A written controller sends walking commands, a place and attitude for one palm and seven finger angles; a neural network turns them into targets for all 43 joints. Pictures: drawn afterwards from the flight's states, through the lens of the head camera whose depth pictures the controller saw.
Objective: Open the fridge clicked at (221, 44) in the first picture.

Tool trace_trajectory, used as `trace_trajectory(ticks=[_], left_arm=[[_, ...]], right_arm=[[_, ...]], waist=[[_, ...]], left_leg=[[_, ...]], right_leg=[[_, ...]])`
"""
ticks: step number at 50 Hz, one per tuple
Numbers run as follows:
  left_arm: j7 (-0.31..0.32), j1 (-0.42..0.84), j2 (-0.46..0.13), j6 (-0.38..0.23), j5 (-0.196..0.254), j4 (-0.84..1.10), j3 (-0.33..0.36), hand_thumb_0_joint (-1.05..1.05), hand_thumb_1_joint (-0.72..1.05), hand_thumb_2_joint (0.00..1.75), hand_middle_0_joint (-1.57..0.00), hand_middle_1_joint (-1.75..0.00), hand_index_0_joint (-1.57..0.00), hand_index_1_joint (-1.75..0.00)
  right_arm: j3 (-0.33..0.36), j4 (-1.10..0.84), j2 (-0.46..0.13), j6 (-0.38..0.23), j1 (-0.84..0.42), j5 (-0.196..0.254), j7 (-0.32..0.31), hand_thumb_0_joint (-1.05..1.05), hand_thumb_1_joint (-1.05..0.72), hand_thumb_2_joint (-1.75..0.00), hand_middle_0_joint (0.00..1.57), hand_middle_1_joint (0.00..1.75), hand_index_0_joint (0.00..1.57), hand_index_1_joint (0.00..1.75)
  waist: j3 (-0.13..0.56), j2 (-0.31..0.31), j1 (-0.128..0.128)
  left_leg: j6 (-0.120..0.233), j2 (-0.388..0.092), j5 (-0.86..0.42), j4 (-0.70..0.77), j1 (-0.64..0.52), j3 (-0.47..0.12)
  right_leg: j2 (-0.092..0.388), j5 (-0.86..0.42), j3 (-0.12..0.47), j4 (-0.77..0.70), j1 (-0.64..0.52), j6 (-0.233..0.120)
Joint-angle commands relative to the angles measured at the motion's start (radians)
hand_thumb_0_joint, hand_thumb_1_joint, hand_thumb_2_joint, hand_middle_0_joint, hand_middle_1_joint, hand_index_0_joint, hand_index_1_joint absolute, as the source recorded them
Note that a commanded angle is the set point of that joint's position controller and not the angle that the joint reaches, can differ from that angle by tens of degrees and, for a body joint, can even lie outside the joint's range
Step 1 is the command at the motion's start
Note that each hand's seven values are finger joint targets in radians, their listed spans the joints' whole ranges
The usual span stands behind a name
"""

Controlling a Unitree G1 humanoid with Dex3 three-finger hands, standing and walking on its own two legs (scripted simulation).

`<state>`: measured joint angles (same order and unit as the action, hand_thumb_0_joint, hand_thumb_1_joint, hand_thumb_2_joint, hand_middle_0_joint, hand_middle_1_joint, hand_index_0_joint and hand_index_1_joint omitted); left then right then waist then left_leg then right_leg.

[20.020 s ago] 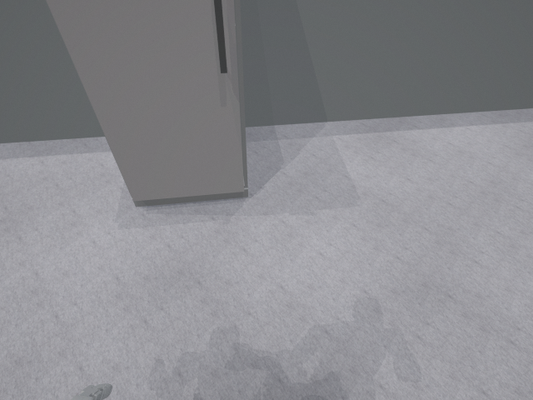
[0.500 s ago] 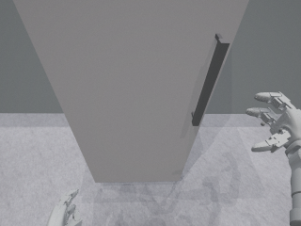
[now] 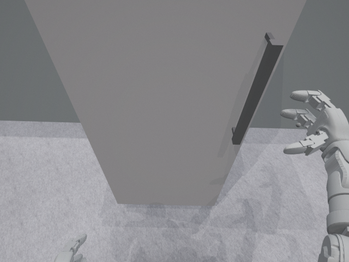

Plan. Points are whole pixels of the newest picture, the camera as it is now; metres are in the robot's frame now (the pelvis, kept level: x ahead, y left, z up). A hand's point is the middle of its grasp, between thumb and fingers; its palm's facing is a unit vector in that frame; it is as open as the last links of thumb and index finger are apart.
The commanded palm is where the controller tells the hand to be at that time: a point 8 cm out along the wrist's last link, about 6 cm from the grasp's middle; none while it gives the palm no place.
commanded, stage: move the hooked fingers beside the handle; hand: right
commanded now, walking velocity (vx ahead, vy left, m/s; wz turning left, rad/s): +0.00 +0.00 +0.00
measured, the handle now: (249, 98) +0.49 -0.14 +0.13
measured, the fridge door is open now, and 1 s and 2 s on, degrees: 0 0 0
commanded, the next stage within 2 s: feel for the door with the fingertips in 1.14 s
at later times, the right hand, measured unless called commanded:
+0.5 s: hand (284, 107) +0.45 -0.21 +0.14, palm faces -0.07 +1.00 +0.01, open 14.0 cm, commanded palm +0.42 -0.27 +0.14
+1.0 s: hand (284, 112) +0.44 -0.21 +0.14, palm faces -0.08 +1.00 +0.02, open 14.0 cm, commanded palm +0.42 -0.26 +0.14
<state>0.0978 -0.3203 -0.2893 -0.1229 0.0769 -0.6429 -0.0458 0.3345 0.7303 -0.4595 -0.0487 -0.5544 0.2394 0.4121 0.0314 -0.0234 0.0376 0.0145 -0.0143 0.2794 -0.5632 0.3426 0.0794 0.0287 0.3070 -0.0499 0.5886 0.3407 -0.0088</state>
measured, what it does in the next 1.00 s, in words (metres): stands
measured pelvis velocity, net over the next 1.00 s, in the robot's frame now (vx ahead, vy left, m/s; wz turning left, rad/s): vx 0.00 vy -0.01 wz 0.01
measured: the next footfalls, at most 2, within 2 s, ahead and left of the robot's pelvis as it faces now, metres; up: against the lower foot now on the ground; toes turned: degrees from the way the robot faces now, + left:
none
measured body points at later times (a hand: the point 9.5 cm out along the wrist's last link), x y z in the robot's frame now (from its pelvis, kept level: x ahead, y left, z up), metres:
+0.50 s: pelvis +0.00 -0.01 +0.00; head +0.05 -0.01 +0.44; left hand +0.05 +0.27 -0.11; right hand +0.45 -0.26 +0.14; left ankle +0.01 +0.11 -0.73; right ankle +0.00 -0.11 -0.73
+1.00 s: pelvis +0.00 -0.01 +0.00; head +0.04 -0.02 +0.44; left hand +0.10 +0.25 -0.11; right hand +0.44 -0.26 +0.14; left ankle +0.01 +0.11 -0.73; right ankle +0.00 -0.11 -0.73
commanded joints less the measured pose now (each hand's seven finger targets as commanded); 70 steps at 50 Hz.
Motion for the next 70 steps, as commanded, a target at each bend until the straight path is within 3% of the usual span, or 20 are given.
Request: trace_trajectory(ticks=[1, 4, 10, 13, 14, 15, 17, 19, 21, 25, 31, 35, 39, 42, 46, 49, 51, 55, 57, 70], left_arm=[[0.011, 0.008, -0.139, -0.040, -0.006, 0.122, 0.051, 0.00, 0.90, 0.90, -0.20, -0.30, -0.20, -0.30], [0.008, -0.016, -0.148, -0.024, -0.009, 0.108, 0.055, 0.00, 0.90, 0.90, -0.20, -0.30, -0.20, -0.30], [-0.003, -0.033, -0.150, -0.004, -0.011, 0.114, 0.057, 0.00, 0.90, 0.90, -0.20, -0.30, -0.20, -0.30], [-0.003, -0.044, -0.148, 0.004, -0.010, 0.105, 0.057, 0.00, 0.90, 0.90, -0.20, -0.30, -0.20, -0.30], [-0.003, -0.055, -0.152, 0.008, -0.012, 0.102, 0.059, 0.00, 0.90, 0.90, -0.20, -0.30, -0.20, -0.30], [-0.002, -0.062, -0.156, 0.011, -0.012, 0.096, 0.060, 0.00, 0.90, 0.90, -0.20, -0.30, -0.20, -0.30], [-0.002, -0.068, -0.150, 0.012, -0.014, 0.089, 0.058, 0.00, 0.90, 0.90, -0.20, -0.30, -0.20, -0.30], [-0.004, -0.088, -0.157, 0.019, -0.019, 0.085, 0.062, 0.00, 0.90, 0.90, -0.20, -0.30, -0.20, -0.30], [-0.011, -0.086, -0.155, 0.022, -0.020, 0.099, 0.064, 0.00, 0.90, 0.90, -0.20, -0.30, -0.20, -0.30], [-0.020, -0.083, -0.153, 0.031, -0.015, 0.115, 0.066, 0.00, 0.90, 0.90, -0.20, -0.30, -0.20, -0.30], [-0.020, -0.079, -0.155, 0.043, -0.014, 0.132, 0.071, 0.00, 0.90, 0.90, -0.20, -0.30, -0.20, -0.30], [-0.014, -0.072, -0.150, 0.042, -0.011, 0.128, 0.068, 0.00, 0.90, 0.90, -0.20, -0.30, -0.20, -0.30], [-0.009, -0.066, -0.143, 0.033, -0.008, 0.118, 0.066, 0.00, 0.90, 0.90, -0.20, -0.30, -0.20, -0.30], [-0.008, -0.067, -0.150, 0.034, -0.010, 0.104, 0.064, 0.00, 0.90, 0.90, -0.20, -0.30, -0.20, -0.30], [-0.014, -0.058, -0.144, 0.034, -0.015, 0.115, 0.059, 0.00, 0.90, 0.90, -0.20, -0.30, -0.20, -0.30], [-0.015, -0.061, -0.144, 0.037, -0.017, 0.116, 0.060, 0.00, 0.90, 0.90, -0.20, -0.30, -0.20, -0.30], [-0.015, -0.051, -0.144, 0.040, -0.016, 0.121, 0.057, 0.00, 0.90, 0.90, -0.20, -0.30, -0.20, -0.30], [-0.020, -0.047, -0.141, 0.044, -0.016, 0.133, 0.056, 0.00, 0.90, 0.90, -0.20, -0.30, -0.20, -0.30], [-0.019, -0.040, -0.137, 0.044, -0.012, 0.139, 0.055, 0.00, 0.90, 0.90, -0.20, -0.30, -0.20, -0.30], [-0.022, -0.027, -0.132, 0.034, -0.010, 0.127, 0.061, 0.00, 0.90, 0.90, -0.20, -0.30, -0.20, -0.30]], right_arm=[[0.037, -0.202, -0.256, -0.103, -0.504, 0.016, -0.009, 0.00, 0.50, -0.30, 0.30, 1.20, 0.30, 1.20], [0.066, -0.122, -0.292, -0.108, -0.493, 0.011, -0.013, 0.00, 0.50, -0.30, 0.30, 1.20, 0.30, 1.20], [0.063, -0.075, -0.297, -0.130, -0.542, -0.004, -0.017, 0.00, 0.50, -0.30, 0.30, 1.20, 0.30, 1.20], [0.031, -0.032, -0.270, -0.142, -0.611, -0.010, -0.018, 0.00, 0.50, -0.30, 0.30, 1.20, 0.30, 1.20], [0.033, -0.013, -0.275, -0.147, -0.621, -0.006, -0.021, 0.00, 0.50, -0.30, 0.30, 1.20, 0.30, 1.20], [0.066, 0.007, -0.313, -0.152, -0.637, -0.011, -0.024, 0.00, 0.50, -0.30, 0.30, 1.20, 0.30, 1.20], [0.023, 0.009, -0.278, -0.167, -0.704, -0.022, -0.025, 0.00, 0.50, -0.30, 0.30, 1.20, 0.30, 1.20], [0.049, 0.035, -0.302, -0.177, -0.672, -0.019, -0.029, 0.00, 0.50, -0.30, 0.30, 1.20, 0.30, 1.20], [0.083, 0.005, -0.333, -0.187, -0.624, -0.025, -0.027, 0.00, 0.50, -0.30, 0.30, 1.20, 0.30, 1.20], [0.064, 0.001, -0.288, -0.173, -0.560, -0.013, -0.020, 0.00, 0.50, -0.30, 0.30, 1.20, 0.30, 1.20], [0.120, -0.067, -0.349, -0.161, -0.518, -0.009, -0.023, 0.00, 0.50, -0.30, 0.30, 1.20, 0.30, 1.20], [0.085, -0.113, -0.324, -0.173, -0.582, -0.005, -0.014, 0.00, 0.50, -0.30, 0.30, 1.20, 0.30, 1.20], [-0.009, -0.114, -0.209, -0.159, -0.599, 0.010, -0.009, 0.00, 0.50, -0.30, 0.30, 1.20, 0.30, 1.20], [0.021, -0.039, -0.236, -0.132, -0.596, 0.004, -0.023, 0.00, 0.50, -0.30, 0.30, 1.20, 0.30, 1.20], [-0.002, -0.074, -0.216, -0.142, -0.628, -0.015, -0.047, 0.00, 0.50, -0.30, 0.30, 1.20, 0.30, 1.20], [0.007, -0.064, -0.214, -0.154, -0.620, -0.004, -0.060, 0.00, 0.50, -0.30, 0.30, 1.20, 0.30, 1.20], [0.050, -0.051, -0.268, -0.154, -0.603, -0.014, -0.067, 0.00, 0.50, -0.30, 0.30, 1.20, 0.30, 1.20], [0.058, -0.069, -0.271, -0.155, -0.569, -0.025, -0.074, 0.00, 0.50, -0.30, 0.30, 1.20, 0.30, 1.20], [0.013, -0.076, -0.222, -0.151, -0.579, -0.020, -0.066, 0.00, 0.50, -0.30, 0.30, 1.20, 0.30, 1.20], [-0.015, -0.143, -0.160, -0.131, -0.565, -0.004, -0.089, 0.00, 0.50, -0.30, 0.30, 1.20, 0.30, 1.20]], waist=[[0.305, -0.041, 0.021], [0.299, 0.006, 0.017], [0.318, -0.027, 0.019], [0.287, -0.040, 0.042], [0.287, 0.009, 0.049], [0.303, 0.001, 0.045], [0.312, -0.054, 0.061], [0.343, -0.012, 0.051], [0.412, -0.056, 0.025], [0.362, -0.010, 0.022], [0.366, -0.006, 0.016], [0.356, -0.054, 0.035], [0.331, -0.082, 0.056], [0.301, -0.021, 0.052], [0.346, -0.075, 0.043], [0.350, 0.000, 0.042], [0.348, -0.025, 0.027], [0.352, -0.032, 0.016], [0.337, -0.036, 0.027], [0.308, -0.023, 0.026]], left_leg=[[0.011, 0.010, -0.262, 0.057, -0.074, -0.050], [0.011, 0.009, -0.281, 0.052, -0.085, -0.048], [0.011, 0.012, -0.311, 0.036, -0.079, -0.055], [0.010, 0.015, -0.268, 0.037, -0.028, -0.050], [0.007, 0.016, -0.269, 0.037, -0.033, -0.050], [0.005, 0.017, -0.260, 0.037, -0.033, -0.056], [0.008, 0.016, -0.258, 0.031, -0.009, -0.054], [0.009, 0.018, -0.286, 0.021, -0.033, -0.051], [0.011, 0.019, -0.337, 0.005, -0.069, -0.057], [0.010, 0.027, -0.356, 0.006, -0.063, -0.047], [0.006, 0.026, -0.360, 0.013, -0.085, -0.056], [0.010, 0.031, -0.337, 0.018, -0.055, -0.055], [0.014, 0.032, -0.290, 0.028, 0.009, -0.040], [0.010, 0.030, -0.269, 0.028, 0.016, -0.036], [0.015, 0.026, -0.273, 0.011, 0.021, -0.035], [0.013, 0.028, -0.294, 0.012, -0.007, -0.032], [0.013, 0.026, -0.313, 0.008, -0.029, -0.042], [0.013, 0.027, -0.325, 0.006, -0.043, -0.042], [0.012, 0.026, -0.309, 0.012, -0.034, -0.043], [0.012, 0.028, -0.274, 0.035, -0.041, -0.044]], right_leg=[[-0.013, -0.240, 0.051, -0.063, -0.134, -0.028], [-0.010, -0.255, 0.047, -0.055, -0.105, -0.029], [-0.012, -0.269, 0.040, -0.047, -0.087, -0.028], [-0.011, -0.234, 0.046, -0.044, -0.078, -0.025], [-0.007, -0.236, 0.042, -0.037, -0.067, -0.031], [-0.009, -0.223, 0.044, -0.037, -0.062, -0.030], [-0.011, -0.227, 0.046, -0.032, -0.079, -0.026], [-0.007, -0.263, 0.046, -0.022, -0.075, -0.029], [-0.011, -0.309, 0.045, -0.019, -0.094, -0.024], [-0.006, -0.329, 0.040, -0.023, -0.073, -0.026], [-0.007, -0.311, 0.029, -0.026, -0.061, -0.031], [-0.005, -0.304, 0.037, -0.024, -0.091, -0.030], [0.000, -0.309, 0.049, -0.022, -0.146, -0.025], [-0.003, -0.263, 0.055, -0.028, -0.099, -0.024], [-0.005, -0.297, 0.064, -0.021, -0.132, -0.016], [-0.001, -0.314, 0.063, -0.017, -0.120, -0.020], [-0.004, -0.308, 0.056, -0.022, -0.098, -0.019], [-0.004, -0.325, 0.055, -0.024, -0.099, -0.018], [-0.003, -0.296, 0.050, -0.031, -0.093, -0.019], [-0.010, -0.242, 0.044, -0.044, -0.093, -0.026]])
